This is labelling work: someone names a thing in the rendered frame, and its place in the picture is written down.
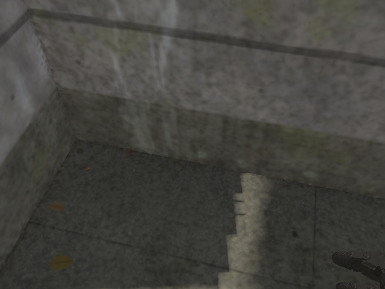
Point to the robot right hand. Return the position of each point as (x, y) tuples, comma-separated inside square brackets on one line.
[(368, 263)]

